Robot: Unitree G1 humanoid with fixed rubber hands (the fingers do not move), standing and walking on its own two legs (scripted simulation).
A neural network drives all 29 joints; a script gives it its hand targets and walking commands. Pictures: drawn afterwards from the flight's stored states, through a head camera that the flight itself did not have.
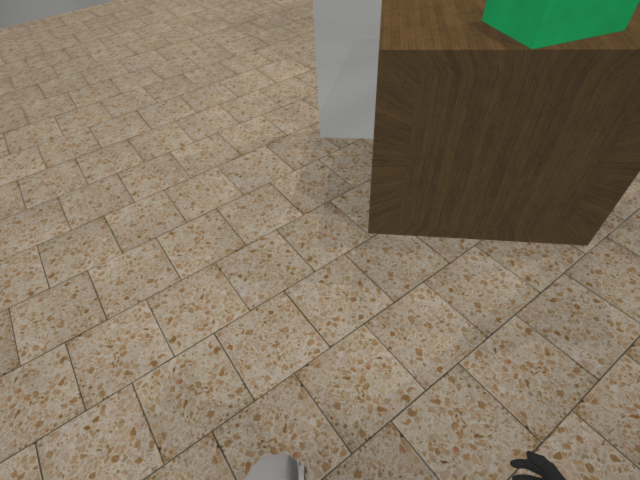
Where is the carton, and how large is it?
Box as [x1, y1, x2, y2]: [482, 0, 639, 48]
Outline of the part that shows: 482,20 531,48 535,48 623,30 639,0 487,0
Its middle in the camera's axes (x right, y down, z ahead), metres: +0.69 -0.71 +1.10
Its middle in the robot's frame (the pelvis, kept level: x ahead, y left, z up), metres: +1.36 -0.56 +0.10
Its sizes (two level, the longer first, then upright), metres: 0.310 0.240 0.178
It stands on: a pedestal, 0.77 m high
